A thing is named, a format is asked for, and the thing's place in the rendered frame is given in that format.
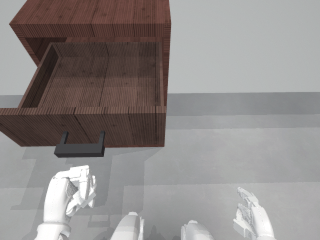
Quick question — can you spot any left robot shin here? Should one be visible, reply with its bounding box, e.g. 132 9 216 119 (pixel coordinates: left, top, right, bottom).
128 212 138 216

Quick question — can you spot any robot right hand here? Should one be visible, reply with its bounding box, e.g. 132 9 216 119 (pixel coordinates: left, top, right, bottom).
233 187 275 240

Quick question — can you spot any handle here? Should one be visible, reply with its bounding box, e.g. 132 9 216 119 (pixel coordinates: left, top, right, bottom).
54 130 106 158

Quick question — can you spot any cabinet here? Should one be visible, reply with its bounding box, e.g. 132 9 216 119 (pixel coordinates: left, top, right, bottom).
9 0 172 148

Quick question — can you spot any robot left hand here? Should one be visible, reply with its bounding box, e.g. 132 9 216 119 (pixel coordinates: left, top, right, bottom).
43 165 97 224

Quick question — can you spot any left robot forearm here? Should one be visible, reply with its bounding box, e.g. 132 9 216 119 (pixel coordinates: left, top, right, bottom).
34 222 72 240

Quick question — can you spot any drawer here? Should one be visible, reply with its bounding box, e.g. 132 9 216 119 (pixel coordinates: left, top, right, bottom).
0 42 166 147

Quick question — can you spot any robot right thigh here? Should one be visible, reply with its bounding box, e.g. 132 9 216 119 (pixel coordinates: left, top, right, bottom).
181 223 215 240

